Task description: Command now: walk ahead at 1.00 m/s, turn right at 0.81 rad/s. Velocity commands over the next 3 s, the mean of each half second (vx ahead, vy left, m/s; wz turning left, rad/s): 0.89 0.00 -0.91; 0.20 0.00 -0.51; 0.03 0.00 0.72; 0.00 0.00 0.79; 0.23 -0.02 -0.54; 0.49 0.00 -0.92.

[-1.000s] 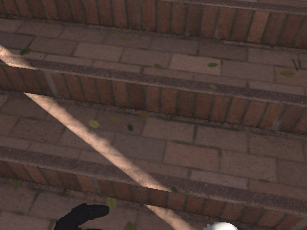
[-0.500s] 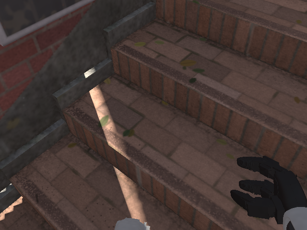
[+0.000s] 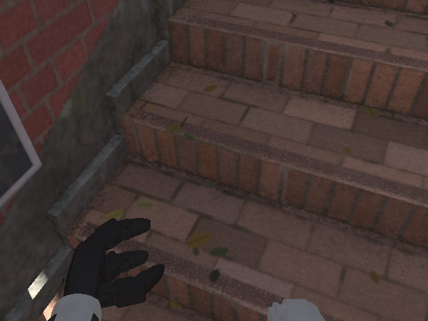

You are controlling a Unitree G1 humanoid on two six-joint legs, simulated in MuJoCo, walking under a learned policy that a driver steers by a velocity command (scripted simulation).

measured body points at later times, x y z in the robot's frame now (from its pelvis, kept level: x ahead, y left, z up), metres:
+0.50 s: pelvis +0.42 -0.06 +0.19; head +0.48 -0.08 +0.63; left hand +0.48 +0.21 +0.05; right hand +0.66 -0.29 +0.20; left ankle +0.65 -0.01 -0.43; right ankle +0.24 -0.05 -0.54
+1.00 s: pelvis +0.59 -0.13 +0.30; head +0.59 -0.13 +0.75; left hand +0.90 -0.11 +0.22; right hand +0.54 -0.40 +0.20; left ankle +0.68 -0.01 -0.43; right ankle +0.54 -0.24 -0.43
